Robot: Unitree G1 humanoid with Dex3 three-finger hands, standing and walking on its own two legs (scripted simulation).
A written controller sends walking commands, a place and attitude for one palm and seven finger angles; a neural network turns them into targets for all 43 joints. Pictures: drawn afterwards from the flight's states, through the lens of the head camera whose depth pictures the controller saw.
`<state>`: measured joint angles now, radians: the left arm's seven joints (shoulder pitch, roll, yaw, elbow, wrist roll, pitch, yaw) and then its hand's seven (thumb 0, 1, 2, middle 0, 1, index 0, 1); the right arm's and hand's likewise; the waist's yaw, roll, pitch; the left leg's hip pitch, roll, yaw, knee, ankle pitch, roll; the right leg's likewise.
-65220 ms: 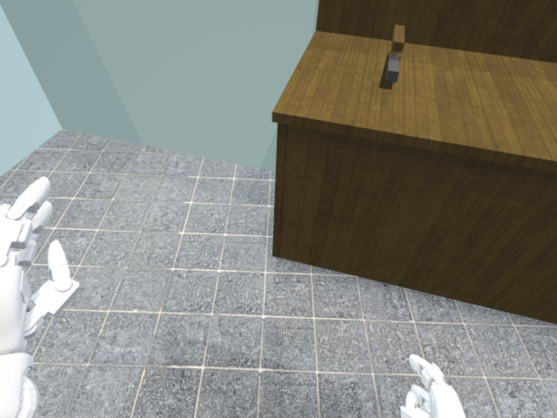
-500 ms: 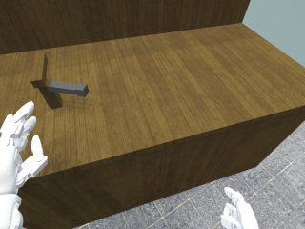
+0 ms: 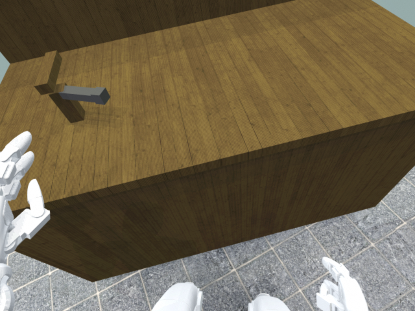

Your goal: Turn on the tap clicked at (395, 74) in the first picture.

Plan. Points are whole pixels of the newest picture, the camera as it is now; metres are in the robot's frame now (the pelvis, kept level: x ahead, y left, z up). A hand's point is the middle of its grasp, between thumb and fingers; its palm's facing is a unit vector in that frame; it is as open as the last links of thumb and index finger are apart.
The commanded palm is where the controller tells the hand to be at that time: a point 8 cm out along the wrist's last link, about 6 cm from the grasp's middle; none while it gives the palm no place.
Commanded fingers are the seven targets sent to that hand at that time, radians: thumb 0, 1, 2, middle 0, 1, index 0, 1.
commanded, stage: come to a stop and stand still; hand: left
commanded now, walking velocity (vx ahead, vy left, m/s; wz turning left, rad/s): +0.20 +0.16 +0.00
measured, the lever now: (100, 95) +0.53 +0.28 +0.12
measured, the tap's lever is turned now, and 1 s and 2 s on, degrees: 62 62 62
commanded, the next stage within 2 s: look again from close up in 0.52 s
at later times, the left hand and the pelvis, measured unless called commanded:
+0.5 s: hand (4, 230) +0.19 +0.25 +0.19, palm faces +0.41 -0.79 -0.46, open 7.4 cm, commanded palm +0.12 +0.29 +0.20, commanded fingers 0.00 0.90 0.90 -0.20 -0.30 -0.20 -0.30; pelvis -0.03 +0.01 +0.00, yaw +2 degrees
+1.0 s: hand out of the picture +0.21 +0.30 +0.18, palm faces +0.33 -0.86 -0.40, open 7.4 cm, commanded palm +0.15 +0.33 +0.20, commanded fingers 0.00 0.90 0.90 -0.20 -0.30 -0.20 -0.30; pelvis -0.03 +0.06 +0.02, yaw -3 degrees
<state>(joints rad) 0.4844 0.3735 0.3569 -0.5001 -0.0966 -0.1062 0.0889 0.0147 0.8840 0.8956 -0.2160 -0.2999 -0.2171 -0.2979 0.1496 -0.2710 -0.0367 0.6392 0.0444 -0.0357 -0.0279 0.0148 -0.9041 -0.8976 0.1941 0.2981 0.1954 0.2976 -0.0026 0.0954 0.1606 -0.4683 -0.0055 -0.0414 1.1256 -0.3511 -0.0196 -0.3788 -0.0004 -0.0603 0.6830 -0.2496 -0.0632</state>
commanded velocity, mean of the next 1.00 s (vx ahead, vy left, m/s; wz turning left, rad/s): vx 0.06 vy -0.01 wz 0.00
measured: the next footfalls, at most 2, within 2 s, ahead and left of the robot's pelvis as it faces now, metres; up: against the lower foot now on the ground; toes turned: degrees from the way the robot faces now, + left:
left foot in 0.26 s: -0.05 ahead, +0.15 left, +0.00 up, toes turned +5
left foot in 0.70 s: +0.03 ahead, +0.13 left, +0.00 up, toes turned +0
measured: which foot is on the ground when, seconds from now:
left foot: up 0.00-0.24, down 0.26-0.46, up 0.48-0.68, down 0.70-1.00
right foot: down 0.00-1.00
